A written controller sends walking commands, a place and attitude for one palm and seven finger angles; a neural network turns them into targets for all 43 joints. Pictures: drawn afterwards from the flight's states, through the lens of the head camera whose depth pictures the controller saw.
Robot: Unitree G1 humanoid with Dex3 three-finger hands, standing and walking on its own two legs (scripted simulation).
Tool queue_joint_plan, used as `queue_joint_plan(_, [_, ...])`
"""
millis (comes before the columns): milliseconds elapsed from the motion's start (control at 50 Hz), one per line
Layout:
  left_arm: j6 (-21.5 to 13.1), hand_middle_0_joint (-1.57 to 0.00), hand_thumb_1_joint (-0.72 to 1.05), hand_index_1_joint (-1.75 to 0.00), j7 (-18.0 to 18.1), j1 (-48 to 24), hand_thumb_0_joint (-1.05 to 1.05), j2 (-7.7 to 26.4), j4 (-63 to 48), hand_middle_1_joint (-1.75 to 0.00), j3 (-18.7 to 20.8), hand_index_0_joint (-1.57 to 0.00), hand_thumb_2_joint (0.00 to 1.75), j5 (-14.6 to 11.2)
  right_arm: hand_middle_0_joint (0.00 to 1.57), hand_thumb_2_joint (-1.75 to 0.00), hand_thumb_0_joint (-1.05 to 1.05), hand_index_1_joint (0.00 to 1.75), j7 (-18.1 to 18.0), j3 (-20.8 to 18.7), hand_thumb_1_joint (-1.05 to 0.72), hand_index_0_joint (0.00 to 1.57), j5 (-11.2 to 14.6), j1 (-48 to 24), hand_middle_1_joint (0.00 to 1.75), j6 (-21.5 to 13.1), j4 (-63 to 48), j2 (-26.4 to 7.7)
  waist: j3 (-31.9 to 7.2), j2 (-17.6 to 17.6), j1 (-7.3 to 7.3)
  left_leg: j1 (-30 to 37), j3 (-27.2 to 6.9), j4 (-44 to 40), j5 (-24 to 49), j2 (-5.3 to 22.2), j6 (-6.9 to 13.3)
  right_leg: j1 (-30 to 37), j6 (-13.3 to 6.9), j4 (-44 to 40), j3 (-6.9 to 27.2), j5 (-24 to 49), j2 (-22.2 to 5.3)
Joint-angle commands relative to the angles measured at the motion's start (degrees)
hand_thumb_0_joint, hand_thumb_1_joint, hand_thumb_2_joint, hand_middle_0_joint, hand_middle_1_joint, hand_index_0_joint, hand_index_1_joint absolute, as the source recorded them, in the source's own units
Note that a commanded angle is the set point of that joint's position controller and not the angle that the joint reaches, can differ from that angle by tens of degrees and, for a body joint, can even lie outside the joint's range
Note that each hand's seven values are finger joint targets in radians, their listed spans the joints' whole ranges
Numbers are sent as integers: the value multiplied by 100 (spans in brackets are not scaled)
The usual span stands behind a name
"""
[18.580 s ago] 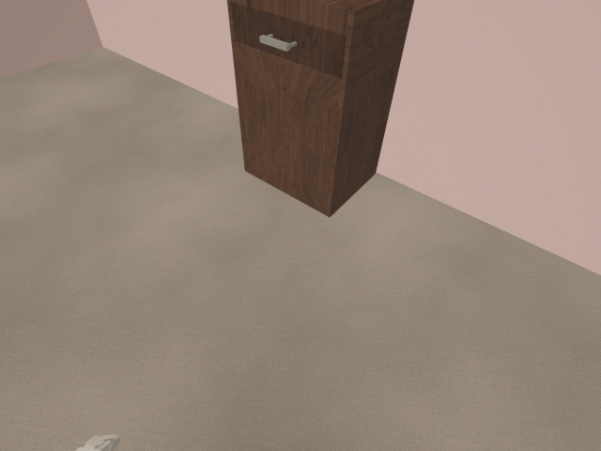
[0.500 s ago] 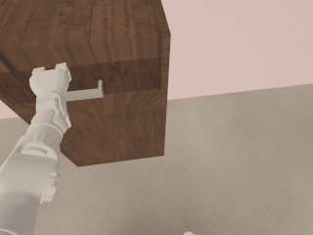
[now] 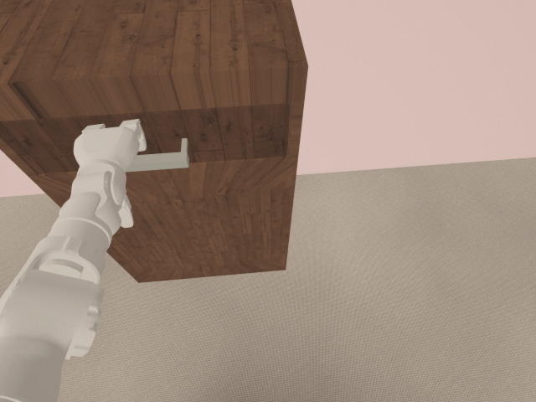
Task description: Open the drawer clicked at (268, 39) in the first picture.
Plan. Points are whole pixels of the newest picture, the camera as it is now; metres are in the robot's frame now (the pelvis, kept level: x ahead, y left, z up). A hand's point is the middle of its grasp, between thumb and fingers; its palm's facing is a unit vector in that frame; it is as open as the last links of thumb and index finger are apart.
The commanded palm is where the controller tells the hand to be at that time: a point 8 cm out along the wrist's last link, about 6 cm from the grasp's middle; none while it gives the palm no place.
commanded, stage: move the hooked fingers above the handle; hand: left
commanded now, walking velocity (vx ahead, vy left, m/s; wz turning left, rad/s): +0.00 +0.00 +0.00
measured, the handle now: (153, 153) +0.55 +0.20 +0.00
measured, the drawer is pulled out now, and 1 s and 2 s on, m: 0.00 0.00 0.00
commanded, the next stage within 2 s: lift the fingers back up to retry in 0.58 s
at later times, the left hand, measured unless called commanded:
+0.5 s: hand (115, 169) +0.47 +0.23 +0.06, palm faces -0.14 +0.03 -0.99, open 13.8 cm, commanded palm +0.47 +0.20 +0.11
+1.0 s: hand (131, 161) +0.48 +0.21 +0.06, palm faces -0.12 -0.01 -0.99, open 13.8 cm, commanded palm +0.47 +0.20 +0.11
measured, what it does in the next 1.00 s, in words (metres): stands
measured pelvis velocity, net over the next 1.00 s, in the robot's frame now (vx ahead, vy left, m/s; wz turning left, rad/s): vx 0.00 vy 0.00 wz -0.01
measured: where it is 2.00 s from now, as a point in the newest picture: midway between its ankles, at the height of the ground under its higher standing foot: outside the picture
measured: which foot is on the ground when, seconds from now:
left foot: down 0.00-1.00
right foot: down 0.00-1.00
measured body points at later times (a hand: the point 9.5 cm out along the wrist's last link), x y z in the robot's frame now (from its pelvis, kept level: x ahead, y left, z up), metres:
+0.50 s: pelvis +0.00 -0.01 +0.00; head +0.07 -0.02 +0.45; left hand +0.47 +0.23 +0.11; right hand +0.03 -0.27 -0.14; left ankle -0.01 +0.11 -0.72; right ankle -0.02 -0.12 -0.72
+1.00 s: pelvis +0.00 +0.00 +0.00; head +0.07 -0.02 +0.44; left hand +0.48 +0.21 +0.11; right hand +0.00 -0.27 -0.14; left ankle -0.01 +0.11 -0.72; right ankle -0.02 -0.12 -0.72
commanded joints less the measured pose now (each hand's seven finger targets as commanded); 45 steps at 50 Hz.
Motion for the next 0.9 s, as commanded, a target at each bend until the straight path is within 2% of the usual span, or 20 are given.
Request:
queue_joint_plan(0, [-1325, -30, -50, -120, -55, -3379, 0, 594, -2482, -120, -31, -30, 30, 31, 20, -90, 0, 30, -253, -361, -90, 20, -64, 681, 30, -269, -322, -928, -2360, 232, -474, 2431, -289, 29, 2436, -199, 193, 189, -97, -322, 143, 1826, 303])
queue_joint_plan(60, [-1507, -30, -50, -120, 557, -3062, 0, 1044, -2070, -120, 599, -30, 30, 297, 20, -90, 0, 30, -156, -303, -90, 20, -78, 722, 30, -254, -249, -843, -2070, 489, -208, 2037, -382, 102, 2598, -191, 63, -79, -194, -58, 37, 1620, 336])
queue_joint_plan(100, [-1219, -30, -50, -120, 1105, -2583, 0, 1907, -1567, -120, 1503, -30, 30, 387, 20, -90, 0, 30, -53, -231, -90, 20, -119, 623, 30, -204, -272, -883, -2103, 422, 150, 1412, -288, 83, 2608, -240, 23, 299, -242, 116, 3, 1778, 341])
queue_joint_plan(160, [-322, -30, -50, -120, 1722, -2104, 0, 1750, -994, -120, 1350, -30, 30, 580, 20, -90, 0, 30, 76, -130, -90, 20, -131, 281, 30, -144, -442, -826, -2209, 157, 308, 773, -18, 43, 2410, -275, -1, 746, -214, 243, -37, 2054, 293])
queue_joint_plan(200, [291, -30, -50, -120, 1789, -1734, 0, 1711, -502, -120, 1273, -30, 30, 682, 20, -90, 0, 30, 133, -130, -90, 20, -99, 149, 30, -83, -456, -873, -2507, -102, 394, 701, 133, 15, 2501, -264, -15, 1201, -197, 217, 16, 2407, 275])
queue_joint_plan(240, [631, -30, -50, -120, 1629, -2083, 0, 1896, -676, -120, 1203, -30, 30, 687, 20, -90, 0, 30, 122, -144, -90, 20, -21, 152, 30, 11, -510, -913, -2826, -300, 350, 804, 206, -63, 2485, -244, 3, 1531, -124, 134, 90, 2661, 252])
queue_joint_plan(280, [883, -30, -50, -120, 1406, -2290, 0, 2021, -569, -120, 1184, -30, 30, 500, 20, -90, 0, 30, 22, -114, -90, 20, 70, -10, 30, 77, -557, -925, -2737, -740, 256, 724, 263, -201, 2052, -289, 74, 1854, -37, -60, 174, 2587, 224])
queue_joint_plan(340, [589, -30, -50, -120, 801, -2574, 0, 2123, -824, -120, 1167, -30, 30, 253, 20, -90, 0, 30, -171, -139, -90, 20, 133, 46, 30, 63, -611, -983, -2574, -890, 20, 786, 206, -337, 1706, -322, 189, 2079, 60, -306, 276, 2595, 155])
queue_joint_plan(360, [367, -30, -50, -120, 599, -2679, 0, 1979, -973, -120, 1035, -30, 30, 254, 20, -90, 0, 30, -250, -173, -90, 20, 132, 131, 30, 26, -604, -996, -2541, -905, -106, 948, 166, -348, 1736, -299, 222, 1970, 63, -354, 277, 2594, 154])
queue_joint_plan(400, [-216, -30, -50, -120, 253, -2999, 0, 1044, -1551, -120, 243, -30, 30, 273, 20, -90, 0, 30, -301, -252, -90, 20, 91, 310, 30, -100, -582, -937, -2345, -489, -393, 1516, 73, -313, 1842, -251, 245, 1377, 25, -486, 263, 2378, 192])
queue_joint_plan(460, [-984, -30, -50, -120, 0, -2881, 0, 201, -2065, -120, -368, -30, 30, 211, 20, -90, 0, 30, -310, -322, -90, 20, 7, 494, 30, -252, -449, -869, -2054, 69, -486, 2182, -112, -166, 1950, -201, 224, 404, -48, -496, 198, 1744, 264])
queue_joint_plan(520, [-1395, -30, -50, -120, 78, -2857, 0, 133, -2140, -120, -257, -30, 30, 66, 20, -90, 0, 30, -226, -356, -90, 20, -34, 629, 30, -288, -342, -826, -2007, 237, -453, 2336, -227, -32, 2192, -192, 166, 113, -103, -381, 151, 1622, 282])
queue_joint_plan(540, [-1395, -30, -50, -120, 209, -2702, 0, 512, -1906, -120, 115, -30, 30, 87, 20, -90, 0, 30, -192, -364, -90, 20, -18, 663, 30, -254, -286, -866, -1840, 139, -375, 2137, -272, -24, 2075, -197, 124, 42, -138, -320, 112, 1545, 303])
queue_joint_plan(560, [-1384, -30, -50, -120, 375, -2729, 0, 592, -1763, -120, 221, -30, 30, 126, 20, -90, 0, 30, -154, -315, -90, 20, -21, 631, 30, -249, -291, -850, -1820, 176, -311, 1912, -245, -38, 1954, -230, 112, 87, -142, -289, 112, 1466, 287])
queue_joint_plan(600, [-1210, -30, -50, -120, 817, -2714, 0, 1440, -1339, -120, 976, -30, 30, 235, 20, -90, 0, 30, -113, -258, -90, 20, -27, 631, 30, -230, -240, -929, -1664, -97, -150, 1251, -226, -74, 1702, -269, 111, 235, -175, -202, 103, 1376, 293])
queue_joint_plan(660, [-728, -30, -50, -120, 1470, -2777, 0, 1940, -1193, -120, 1342, -30, 30, 566, 20, -90, 0, 30, -34, -181, -90, 20, -73, 427, 30, -224, -351, -888, -2127, 129, 51, 822, -100, -4, 1824, -322, 90, 568, -180, 57, 110, 1640, 265])
queue_joint_plan(700, [-367, -30, -50, -120, 1700, -2796, 0, 1947, -1209, -120, 1383, -30, 30, 710, 20, -90, 0, 30, 44, -200, -90, 20, -118, 352, 30, -212, -398, -877, -2736, 268, 144, 970, -32, 91, 2235, -323, 66, 883, -189, 183, 101, 2064, 284])
queue_joint_plan(740, [-7, -30, -50, -120, 1684, -2806, 0, 1773, -1087, -120, 1186, -30, 30, 728, 20, -90, 0, 30, 93, -232, -90, 20, -104, 371, 30, -174, -423, -879, -3059, 263, 94, 1126, 31, 113, 2448, -278, 50, 1073, -149, 191, 105, 2398, 290])
queue_joint_plan(800, [296, -30, -50, -120, 1262, -2852, 0, 1448, -804, -120, 860, -30, 30, 507, 20, -90, 0, 30, 76, -289, -90, 20, -20, 457, 30, -142, -413, -935, -3108, -96, -119, 1299, 52, 42, 2412, -248, 91, 1295, -76, -14, 150, 2547, 297])
queue_joint_plan(880, [9, -30, -50, -120, 507, -3087, 0, 882, -1031, -120, 236, -30, 30, 223, 20, -90, 0, 30, -68, -321, -90, 20, 43, 544, 30, -173, -367, -1002, -2516, -301, -408, 1567, -25, -126, 2029, -219, 191, 995, -19, -349, 186, 2218, 293])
